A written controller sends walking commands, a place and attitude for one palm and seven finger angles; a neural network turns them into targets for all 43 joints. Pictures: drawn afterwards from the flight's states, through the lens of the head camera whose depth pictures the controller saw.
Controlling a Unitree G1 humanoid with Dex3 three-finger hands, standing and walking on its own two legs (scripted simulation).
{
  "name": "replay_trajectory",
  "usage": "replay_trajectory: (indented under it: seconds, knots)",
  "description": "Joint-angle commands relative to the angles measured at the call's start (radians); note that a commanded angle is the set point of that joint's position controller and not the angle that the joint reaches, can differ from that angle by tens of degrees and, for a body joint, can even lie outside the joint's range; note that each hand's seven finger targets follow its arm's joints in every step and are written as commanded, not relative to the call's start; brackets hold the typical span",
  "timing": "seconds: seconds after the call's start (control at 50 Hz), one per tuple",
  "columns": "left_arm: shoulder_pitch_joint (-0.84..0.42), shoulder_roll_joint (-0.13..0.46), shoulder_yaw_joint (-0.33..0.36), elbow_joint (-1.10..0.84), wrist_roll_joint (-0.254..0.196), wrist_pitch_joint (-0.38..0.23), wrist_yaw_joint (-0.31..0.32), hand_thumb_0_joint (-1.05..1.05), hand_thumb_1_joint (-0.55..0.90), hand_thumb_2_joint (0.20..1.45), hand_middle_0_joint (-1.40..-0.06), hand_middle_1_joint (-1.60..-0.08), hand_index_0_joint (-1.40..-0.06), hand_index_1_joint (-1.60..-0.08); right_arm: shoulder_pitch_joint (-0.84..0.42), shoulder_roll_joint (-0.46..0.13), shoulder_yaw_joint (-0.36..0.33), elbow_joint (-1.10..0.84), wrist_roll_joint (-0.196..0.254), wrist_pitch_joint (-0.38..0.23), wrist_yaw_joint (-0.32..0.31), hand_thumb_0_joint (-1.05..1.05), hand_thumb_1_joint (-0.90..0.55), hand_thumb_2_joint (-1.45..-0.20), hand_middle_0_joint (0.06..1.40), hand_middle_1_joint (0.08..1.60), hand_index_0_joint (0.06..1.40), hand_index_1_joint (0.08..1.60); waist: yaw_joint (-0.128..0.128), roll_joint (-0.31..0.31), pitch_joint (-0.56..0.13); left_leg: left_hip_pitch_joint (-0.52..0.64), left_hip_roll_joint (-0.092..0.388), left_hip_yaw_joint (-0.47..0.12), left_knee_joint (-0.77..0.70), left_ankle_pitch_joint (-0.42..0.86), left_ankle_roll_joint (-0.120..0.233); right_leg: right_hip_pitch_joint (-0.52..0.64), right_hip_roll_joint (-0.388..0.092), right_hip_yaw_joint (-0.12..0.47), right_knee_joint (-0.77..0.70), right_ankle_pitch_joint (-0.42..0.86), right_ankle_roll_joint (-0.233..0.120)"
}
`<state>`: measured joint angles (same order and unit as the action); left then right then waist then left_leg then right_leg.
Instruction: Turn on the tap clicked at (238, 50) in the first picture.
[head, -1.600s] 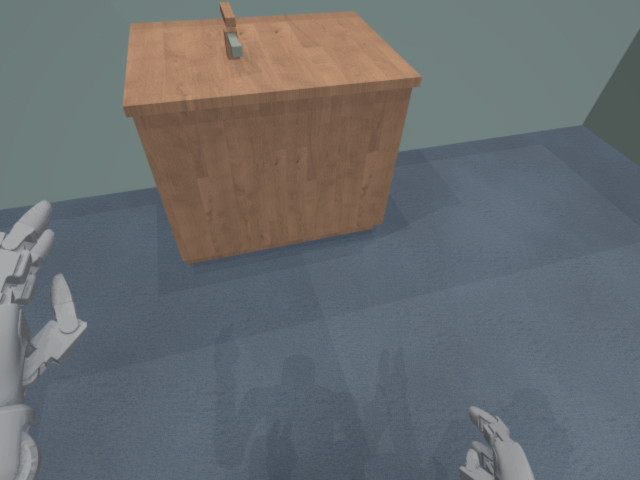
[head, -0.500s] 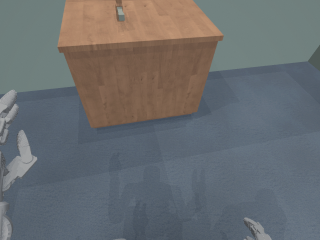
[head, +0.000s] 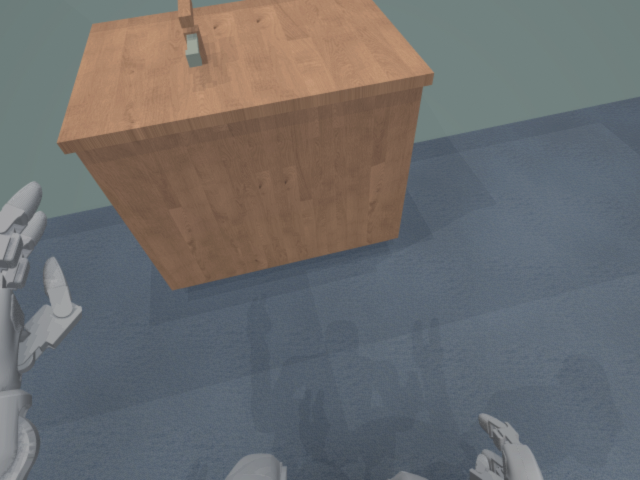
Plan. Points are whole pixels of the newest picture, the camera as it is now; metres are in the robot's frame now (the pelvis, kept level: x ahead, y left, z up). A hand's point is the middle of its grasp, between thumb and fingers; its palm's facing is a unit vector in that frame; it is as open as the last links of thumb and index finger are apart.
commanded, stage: walk to a spot facing it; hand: left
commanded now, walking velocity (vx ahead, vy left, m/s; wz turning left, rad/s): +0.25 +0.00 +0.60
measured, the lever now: (193, 57) +0.91 +0.34 +0.06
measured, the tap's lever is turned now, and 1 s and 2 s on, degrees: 0 0 0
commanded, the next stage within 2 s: turn to face it in 0.18 s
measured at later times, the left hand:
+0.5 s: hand (73, 212) +0.33 +0.27 +0.19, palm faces +0.53 -0.77 -0.36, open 7.4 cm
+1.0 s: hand (156, 192) +0.36 +0.19 +0.19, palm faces +0.38 -0.85 -0.36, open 7.4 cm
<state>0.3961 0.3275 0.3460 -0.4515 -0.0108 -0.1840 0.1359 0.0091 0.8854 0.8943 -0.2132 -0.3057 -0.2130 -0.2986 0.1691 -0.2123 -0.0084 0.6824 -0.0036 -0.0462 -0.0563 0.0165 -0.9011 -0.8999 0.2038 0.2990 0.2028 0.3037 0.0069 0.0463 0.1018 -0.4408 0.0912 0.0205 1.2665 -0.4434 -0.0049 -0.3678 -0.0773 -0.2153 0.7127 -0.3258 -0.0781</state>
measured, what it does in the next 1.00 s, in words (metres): walks ahead: left foot, then right foot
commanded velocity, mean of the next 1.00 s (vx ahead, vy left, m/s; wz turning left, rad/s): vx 0.02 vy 0.00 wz -0.07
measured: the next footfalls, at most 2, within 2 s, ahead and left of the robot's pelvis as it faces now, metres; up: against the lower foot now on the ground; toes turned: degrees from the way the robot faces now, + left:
left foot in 0.38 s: +0.23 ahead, +0.12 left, +0.00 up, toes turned +17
right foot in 0.70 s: +0.17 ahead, -0.17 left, +0.00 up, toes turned -9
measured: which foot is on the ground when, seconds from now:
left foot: up 0.00-0.36, down 0.38-0.74, up 0.76-0.94, down 0.96-1.00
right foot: down 0.00-0.38, up 0.40-0.68, down 0.70-1.00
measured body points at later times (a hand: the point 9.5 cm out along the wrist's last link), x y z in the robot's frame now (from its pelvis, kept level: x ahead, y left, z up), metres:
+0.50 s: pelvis +0.13 +0.00 +0.01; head +0.15 +0.02 +0.45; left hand +0.29 +0.31 +0.21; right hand +0.34 -0.19 -0.07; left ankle +0.19 +0.11 -0.72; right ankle +0.10 -0.12 -0.65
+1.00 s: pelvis +0.14 -0.04 +0.01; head +0.16 -0.02 +0.46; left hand +0.34 +0.24 +0.21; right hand +0.30 -0.30 -0.06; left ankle +0.13 +0.07 -0.72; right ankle +0.19 -0.15 -0.72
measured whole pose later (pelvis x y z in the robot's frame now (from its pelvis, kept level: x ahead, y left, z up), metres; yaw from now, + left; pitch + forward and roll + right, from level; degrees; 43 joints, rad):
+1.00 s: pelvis +0.14 -0.04 +0.01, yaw +1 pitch -1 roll +0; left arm 0.43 0.38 0.36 -0.55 -0.02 -0.21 0.16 0.01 0.88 0.89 -0.21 -0.31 -0.21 -0.30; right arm 0.19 -0.23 -0.03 0.59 0.00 -0.06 -0.07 0.02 -0.90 -0.90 0.20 0.30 0.20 0.30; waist -0.03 -0.06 0.06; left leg -0.25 0.02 0.08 0.57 -0.30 0.01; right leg -0.34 0.01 -0.01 0.58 -0.22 -0.01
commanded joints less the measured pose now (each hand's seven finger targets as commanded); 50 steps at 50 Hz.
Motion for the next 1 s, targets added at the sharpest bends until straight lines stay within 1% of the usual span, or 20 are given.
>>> replay_trajectory:
  seconds: [0.0, 0.1, 0.22, 0.26, 0.3, 0.32, 0.34, 0.36, 0.4, 0.48, 0.56, 0.64, 0.66, 0.7, 0.72, 0.76, 0.86, 0.92, 0.96, 0.98]
  knots:
    - [0.006, 0.277, 0.201, -0.315, -0.003, -0.108, 0.024, 0.000, 0.900, 0.900, -0.200, -0.300, -0.200, -0.300, -0.107, -0.071, -0.030, -0.176, 0.007, -0.041, -0.001, 0.000, -0.900, -0.900, 0.200, 0.300, 0.200, 0.300, -0.012, -0.122, -0.194, -0.269, 0.026, -0.032, 0.161, 0.124, -0.026, 0.294, -0.303, 0.312, -0.396, 0.227, -0.047]
    - [0.111, 0.259, 0.227, -0.312, -0.017, -0.116, 0.044, 0.000, 0.900, 0.900, -0.200, -0.300, -0.200, -0.300, -0.070, -0.067, -0.050, -0.214, 0.001, -0.029, -0.002, 0.000, -0.900, -0.900, 0.200, 0.300, 0.200, 0.300, -0.012, -0.104, -0.192, -0.226, 0.040, 0.045, -0.180, 0.173, -0.033, 0.331, -0.282, 0.123, -0.356, 0.591, -0.036]
    - [0.159, 0.218, 0.210, -0.282, -0.021, -0.102, 0.071, 0.000, 0.900, 0.900, -0.200, -0.300, -0.200, -0.300, -0.014, -0.056, -0.051, -0.262, 0.002, -0.028, -0.004, 0.000, -0.900, -0.900, 0.200, 0.300, 0.200, 0.300, 0.017, -0.206, -0.211, -0.126, -0.010, 0.191, -0.525, 0.175, -0.023, 0.418, -0.281, 0.060, -0.265, 0.812, -0.021]
    - [0.135, 0.215, 0.194, -0.292, -0.020, -0.096, 0.078, 0.000, 0.900, 0.900, -0.200, -0.300, -0.200, -0.300, -0.009, -0.059, -0.054, -0.265, 0.004, -0.029, -0.010, 0.000, -0.900, -0.900, 0.200, 0.300, 0.200, 0.300, 0.016, -0.201, -0.222, -0.042, -0.049, 0.217, -0.608, 0.192, -0.012, 0.398, -0.274, 0.055, -0.197, 0.869, -0.011]
    - [0.088, 0.215, 0.164, -0.315, -0.023, -0.095, 0.080, 0.000, 0.900, 0.900, -0.200, -0.300, -0.200, -0.300, 0.008, -0.061, -0.050, -0.263, 0.004, -0.029, -0.021, 0.000, -0.900, -0.900, 0.200, 0.300, 0.200, 0.300, -0.024, -0.160, -0.276, 0.175, -0.103, 0.236, -0.764, 0.306, 0.007, 0.332, -0.227, 0.015, -0.026, 0.867, 0.033]
    - [0.052, 0.224, 0.162, -0.338, -0.027, -0.104, 0.080, 0.000, 0.900, 0.900, -0.200, -0.300, -0.200, -0.300, 0.010, -0.069, -0.051, -0.268, 0.004, -0.030, -0.027, 0.000, -0.900, -0.900, 0.200, 0.300, 0.200, 0.300, -0.044, -0.089, -0.320, 0.332, -0.078, 0.190, -0.831, 0.448, 0.027, 0.253, -0.186, 0.009, 0.108, 0.764, 0.070]
    - [0.028, 0.233, 0.170, -0.371, -0.035, -0.119, 0.078, 0.000, 0.900, 0.900, -0.200, -0.300, -0.200, -0.300, -0.004, -0.086, -0.054, -0.274, 0.001, -0.035, -0.024, 0.000, -0.900, -0.900, 0.200, 0.300, 0.200, 0.300, -0.028, 0.085, -0.367, 0.507, 0.107, -0.054, -0.821, 0.805, 0.125, 0.080, -0.069, 0.011, 0.294, 0.317, 0.115]
    - [0.003, 0.245, 0.168, -0.392, -0.038, -0.127, 0.075, 0.000, 0.900, 0.900, -0.200, -0.300, -0.200, -0.300, 0.007, -0.099, -0.051, -0.274, 0.006, -0.043, -0.013, 0.000, -0.900, -0.900, 0.200, 0.300, 0.200, 0.300, -0.006, 0.230, -0.385, 0.631, 0.344, -0.370, -0.795, 1.237, 0.268, -0.145, 0.025, 0.123, 0.466, -0.307, 0.120]
    - [-0.032, 0.262, 0.152, -0.292, -0.021, -0.113, 0.056, 0.000, 0.900, 0.900, -0.200, -0.300, -0.200, -0.300, -0.029, -0.097, -0.033, -0.242, -0.007, -0.053, 0.001, 0.000, -0.900, -0.900, 0.200, 0.300, 0.200, 0.300, -0.020, 0.098, -0.295, 0.505, 0.352, -0.352, -0.848, 1.012, 0.264, -0.183, 0.007, 0.251, 0.547, -0.281, 0.100]
    - [-0.020, 0.264, 0.183, -0.427, -0.022, -0.103, 0.045, 0.000, 0.900, 0.900, -0.200, -0.300, -0.200, -0.300, -0.048, -0.099, -0.044, -0.232, -0.002, -0.070, 0.015, 0.000, -0.900, -0.900, 0.200, 0.300, 0.200, 0.300, 0.012, 0.193, -0.243, 0.263, 0.213, -0.034, -0.906, 0.567, 0.161, -0.029, -0.010, 0.185, 0.246, -0.105, 0.105]
    - [0.038, 0.174, 0.132, -0.308, -0.031, -0.093, 0.036, 0.000, 0.900, 0.900, -0.200, -0.300, -0.200, -0.300, -0.031, -0.090, -0.025, -0.236, 0.002, -0.103, 0.024, 0.000, -0.900, -0.900, 0.200, 0.300, 0.200, 0.300, -0.011, 0.228, -0.186, 0.093, 0.208, 0.008, -0.988, 0.193, 0.110, 0.120, 0.037, 0.114, 0.051, -0.050, 0.117]
    - [-0.041, 0.144, 0.104, -0.158, -0.019, -0.071, 0.035, 0.000, 0.900, 0.900, -0.200, -0.300, -0.200, -0.300, -0.028, -0.094, -0.026, -0.234, 0.014, -0.106, 0.012, 0.000, -0.900, -0.900, 0.200, 0.300, 0.200, 0.300, -0.003, 0.116, -0.153, 0.051, 0.190, 0.054, -0.876, -0.002, 0.054, 0.195, 0.066, 0.089, -0.140, 0.023, 0.127]
    - [-0.077, 0.146, 0.093, -0.139, -0.014, -0.070, 0.033, 0.000, 0.900, 0.900, -0.200, -0.300, -0.200, -0.300, -0.022, -0.091, -0.028, -0.232, 0.014, -0.104, 0.009, 0.000, -0.900, -0.900, 0.200, 0.300, 0.200, 0.300, -0.006, 0.053, -0.138, 0.038, 0.151, 0.076, -0.799, -0.037, 0.030, 0.194, 0.049, 0.125, -0.223, 0.056, 0.115]
    - [-0.148, 0.181, 0.078, -0.139, -0.007, -0.062, 0.032, 0.000, 0.900, 0.900, -0.200, -0.300, -0.200, -0.300, -0.019, -0.061, -0.020, -0.236, 0.010, -0.098, 0.000, 0.000, -0.900, -0.900, 0.200, 0.300, 0.200, 0.300, -0.029, -0.230, -0.121, 0.072, 0.005, 0.111, -0.522, -0.044, -0.024, 0.049, -0.144, 0.469, -0.397, 0.250, 0.022]
    - [-0.178, 0.201, 0.084, -0.130, -0.010, -0.055, 0.035, 0.000, 0.900, 0.900, -0.200, -0.300, -0.200, -0.300, -0.040, -0.056, -0.009, -0.229, 0.004, -0.102, -0.003, 0.000, -0.900, -0.900, 0.200, 0.300, 0.200, 0.300, -0.021, -0.272, -0.128, 0.054, -0.030, 0.063, -0.436, -0.056, -0.031, 0.039, -0.218, 0.545, -0.426, 0.375, -0.025]
    - [-0.196, 0.180, 0.055, -0.137, -0.007, -0.042, 0.027, 0.000, 0.900, 0.900, -0.200, -0.300, -0.200, -0.300, -0.054, -0.074, -0.020, -0.228, 0.007, -0.093, -0.001, 0.000, -0.900, -0.900, 0.200, 0.300, 0.200, 0.300, -0.006, -0.331, -0.146, 0.039, -0.029, 0.014, -0.321, -0.025, -0.029, 0.053, -0.208, 0.541, -0.426, 0.287, -0.053]
    - [-0.099, 0.230, 0.136, -0.298, -0.005, -0.094, 0.046, 0.000, 0.900, 0.900, -0.200, -0.300, -0.200, -0.300, -0.083, -0.064, -0.011, -0.233, 0.004, -0.077, -0.013, 0.000, -0.900, -0.900, 0.200, 0.300, 0.200, 0.300, 0.014, -0.142, -0.254, 0.073, -0.053, 0.024, -0.562, 0.033, -0.020, 0.234, -0.160, 0.414, -0.310, 0.505, -0.074]
    - [0.014, 0.240, 0.175, -0.352, -0.016, -0.108, 0.050, 0.000, 0.900, 0.900, -0.200, -0.300, -0.200, -0.300, -0.047, -0.076, -0.030, -0.250, 0.006, -0.067, -0.012, 0.000, -0.900, -0.900, 0.200, 0.300, 0.200, 0.300, -0.005, -0.033, -0.321, 0.232, -0.047, 0.034, -0.851, 0.256, -0.020, 0.259, -0.093, 0.375, -0.214, 0.465, -0.010]
    - [0.078, 0.235, 0.180, -0.377, -0.022, -0.120, 0.044, 0.000, 0.900, 0.900, -0.200, -0.300, -0.200, -0.300, -0.044, -0.113, -0.047, -0.279, 0.013, -0.066, -0.010, 0.000, -0.900, -0.900, 0.200, 0.300, 0.200, 0.300, 0.010, 0.176, -0.310, 0.356, 0.157, -0.144, -0.880, 0.673, 0.047, 0.093, 0.044, 0.277, -0.086, 0.242, 0.075]
    - [0.132, 0.239, 0.188, -0.342, -0.024, -0.126, 0.038, 0.000, 0.900, 0.900, -0.200, -0.300, -0.200, -0.300, -0.028, -0.102, -0.051, -0.279, 0.008, -0.071, -0.004, 0.000, -0.900, -0.900, 0.200, 0.300, 0.200, 0.300, 0.016, 0.240, -0.310, 0.414, 0.242, -0.200, -0.885, 0.860, 0.080, -0.022, 0.072, 0.223, 0.008, -0.065, 0.089]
